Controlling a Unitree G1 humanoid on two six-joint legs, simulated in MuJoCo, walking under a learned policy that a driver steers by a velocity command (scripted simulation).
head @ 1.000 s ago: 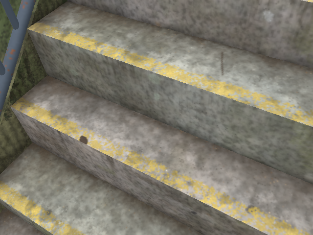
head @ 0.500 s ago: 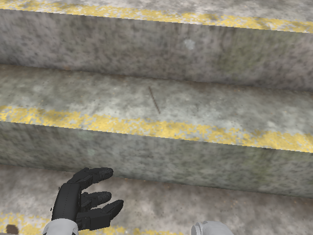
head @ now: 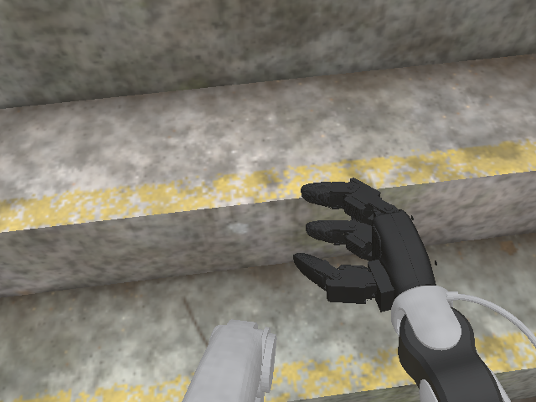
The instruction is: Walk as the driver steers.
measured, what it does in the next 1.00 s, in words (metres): climbs, turning left: left foot 0.24 m higher, then right foot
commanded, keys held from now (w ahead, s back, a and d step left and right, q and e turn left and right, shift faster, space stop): w+q+shift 0.14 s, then q+shift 0.62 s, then w+q+shift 0.04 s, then w+shift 0.14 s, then w+e+shift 0.06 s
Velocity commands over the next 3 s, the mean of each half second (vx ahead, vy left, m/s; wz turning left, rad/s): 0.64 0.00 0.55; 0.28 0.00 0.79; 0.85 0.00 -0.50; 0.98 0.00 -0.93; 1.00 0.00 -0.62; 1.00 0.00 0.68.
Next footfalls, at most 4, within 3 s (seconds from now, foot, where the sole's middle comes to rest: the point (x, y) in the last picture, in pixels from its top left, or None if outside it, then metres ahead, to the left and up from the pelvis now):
0.12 left None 0.17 0.11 -0.55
0.46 right None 0.22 -0.14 -0.55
1.20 left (73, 372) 0.29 0.38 -0.32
1.72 right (108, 162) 0.55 0.36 -0.13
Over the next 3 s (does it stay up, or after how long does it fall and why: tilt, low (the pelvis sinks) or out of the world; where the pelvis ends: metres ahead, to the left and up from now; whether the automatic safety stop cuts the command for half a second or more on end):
stays up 0.91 0.21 0.88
